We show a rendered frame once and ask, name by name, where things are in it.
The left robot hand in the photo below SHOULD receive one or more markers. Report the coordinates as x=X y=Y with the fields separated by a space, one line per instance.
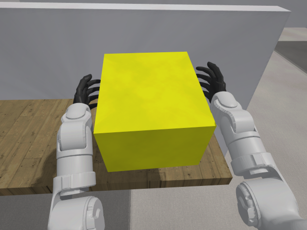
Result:
x=82 y=91

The robot left upper arm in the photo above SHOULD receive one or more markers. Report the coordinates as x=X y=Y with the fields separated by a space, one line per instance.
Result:
x=84 y=213

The right robot hand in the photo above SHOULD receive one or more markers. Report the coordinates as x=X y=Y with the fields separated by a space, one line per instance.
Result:
x=215 y=80

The carton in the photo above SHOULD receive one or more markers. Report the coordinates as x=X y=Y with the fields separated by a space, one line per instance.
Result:
x=151 y=112

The robot left forearm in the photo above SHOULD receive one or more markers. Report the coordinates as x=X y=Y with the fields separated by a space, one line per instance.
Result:
x=74 y=154

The robot right upper arm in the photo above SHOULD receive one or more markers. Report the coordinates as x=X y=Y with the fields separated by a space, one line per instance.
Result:
x=267 y=204

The table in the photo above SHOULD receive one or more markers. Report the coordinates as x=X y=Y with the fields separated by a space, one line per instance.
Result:
x=28 y=155

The robot right forearm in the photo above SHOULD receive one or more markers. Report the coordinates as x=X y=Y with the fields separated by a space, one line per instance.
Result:
x=248 y=154

